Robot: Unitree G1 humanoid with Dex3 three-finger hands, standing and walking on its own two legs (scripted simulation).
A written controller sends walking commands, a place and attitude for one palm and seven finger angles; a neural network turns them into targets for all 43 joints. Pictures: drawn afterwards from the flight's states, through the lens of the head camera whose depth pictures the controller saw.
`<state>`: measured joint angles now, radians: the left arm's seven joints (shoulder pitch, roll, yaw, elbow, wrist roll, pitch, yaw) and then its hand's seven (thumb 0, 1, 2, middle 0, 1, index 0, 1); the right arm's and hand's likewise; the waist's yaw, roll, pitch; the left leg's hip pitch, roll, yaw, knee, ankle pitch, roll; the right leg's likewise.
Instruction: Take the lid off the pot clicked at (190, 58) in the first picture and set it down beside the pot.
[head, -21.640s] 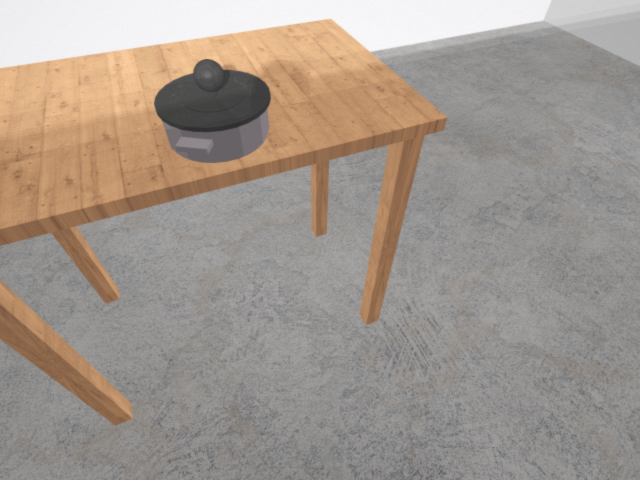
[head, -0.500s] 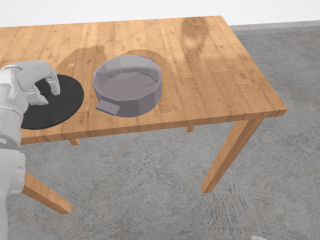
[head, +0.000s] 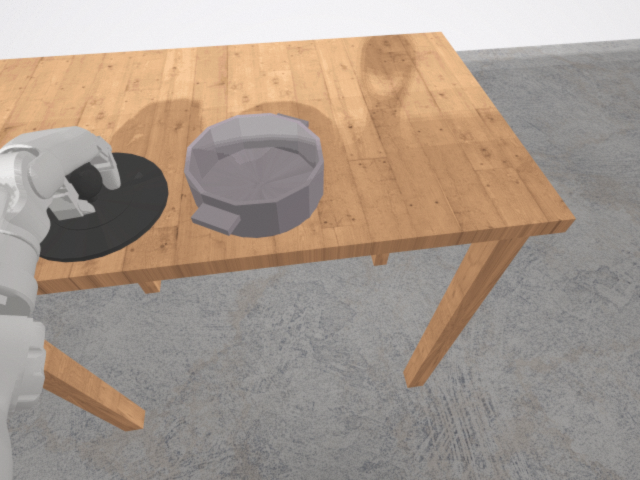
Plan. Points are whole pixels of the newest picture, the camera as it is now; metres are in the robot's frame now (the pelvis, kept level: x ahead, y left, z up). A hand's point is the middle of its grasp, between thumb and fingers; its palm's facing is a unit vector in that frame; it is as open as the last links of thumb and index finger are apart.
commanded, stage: open the fingers wide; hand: left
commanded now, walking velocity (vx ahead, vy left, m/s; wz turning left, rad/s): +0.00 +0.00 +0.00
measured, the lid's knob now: (80, 180) +0.47 +0.31 +0.12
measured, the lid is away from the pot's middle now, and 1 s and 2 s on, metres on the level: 0.23 0.23 0.23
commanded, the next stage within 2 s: raise the empty hand in 0.52 s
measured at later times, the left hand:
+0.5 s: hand (68, 195) +0.44 +0.31 +0.12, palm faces -0.38 -0.08 -0.92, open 10.9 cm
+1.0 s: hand (50, 178) +0.44 +0.31 +0.15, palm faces -0.33 -0.08 -0.94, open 11.0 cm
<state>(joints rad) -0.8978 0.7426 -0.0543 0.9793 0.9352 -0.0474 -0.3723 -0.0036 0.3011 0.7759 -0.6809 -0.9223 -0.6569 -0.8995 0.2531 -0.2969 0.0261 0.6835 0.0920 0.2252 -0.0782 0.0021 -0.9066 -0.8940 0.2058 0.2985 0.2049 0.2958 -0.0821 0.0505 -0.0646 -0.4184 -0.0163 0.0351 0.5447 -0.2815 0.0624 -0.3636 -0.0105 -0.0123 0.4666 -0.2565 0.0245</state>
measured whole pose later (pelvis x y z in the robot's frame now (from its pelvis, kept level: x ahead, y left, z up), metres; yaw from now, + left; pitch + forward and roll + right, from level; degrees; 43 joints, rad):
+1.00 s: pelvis +0.00 +0.01 +0.00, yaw +1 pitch +8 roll -2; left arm -0.91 0.76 -0.07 0.90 0.93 0.02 -0.41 0.00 -0.14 0.93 -0.51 -0.56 -0.52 -0.57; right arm 0.24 -0.29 0.03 0.67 0.09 0.21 -0.07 0.00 -0.91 -0.89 0.21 0.30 0.20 0.30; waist -0.07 0.05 -0.06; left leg -0.39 -0.03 0.03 0.52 -0.27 0.07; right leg -0.32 -0.02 -0.02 0.43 -0.25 0.03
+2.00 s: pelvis +0.01 -0.01 +0.01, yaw +1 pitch +7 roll -1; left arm -1.17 0.79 -0.16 0.93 0.96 0.18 -0.54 0.00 -0.14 0.93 -0.51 -0.56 -0.52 -0.57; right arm 0.23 -0.31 0.05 0.67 0.10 0.20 -0.06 0.00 -0.91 -0.89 0.20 0.30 0.20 0.30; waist -0.08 0.06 -0.06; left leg -0.34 -0.03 0.02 0.47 -0.26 0.05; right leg -0.29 -0.02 -0.03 0.42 -0.25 0.02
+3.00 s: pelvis +0.00 -0.04 +0.01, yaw -1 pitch -2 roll +0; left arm -0.40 0.49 0.40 0.07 -0.09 -0.06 0.07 0.00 0.12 0.92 -0.43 -0.49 -0.43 -0.50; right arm 0.19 -0.27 0.05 0.69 0.04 -0.03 -0.07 0.01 -0.90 -0.89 0.21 0.30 0.21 0.30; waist 0.02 0.04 0.02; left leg -0.12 0.02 0.03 0.39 -0.24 0.00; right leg -0.09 0.03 -0.01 0.36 -0.23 -0.03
